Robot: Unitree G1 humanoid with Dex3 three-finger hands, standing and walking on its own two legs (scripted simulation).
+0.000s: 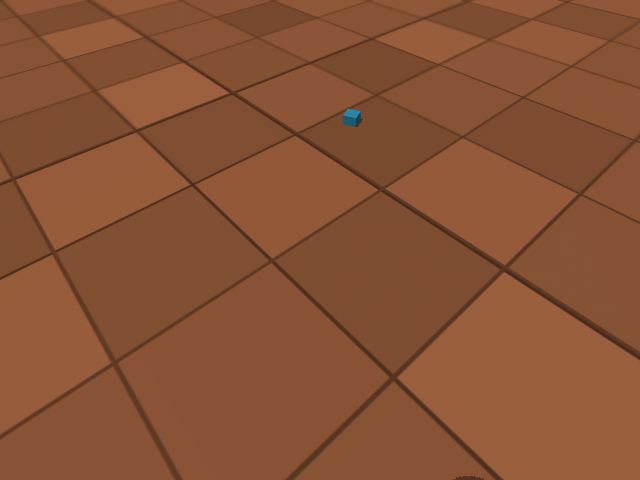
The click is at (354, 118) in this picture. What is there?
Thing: small box
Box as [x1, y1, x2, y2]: [342, 109, 360, 126]
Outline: 347,109 343,114 342,123 355,126 359,120 360,111
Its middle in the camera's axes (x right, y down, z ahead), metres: +0.18 -0.74 +2.31
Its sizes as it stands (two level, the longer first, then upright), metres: 0.085 0.083 0.058
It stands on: the floor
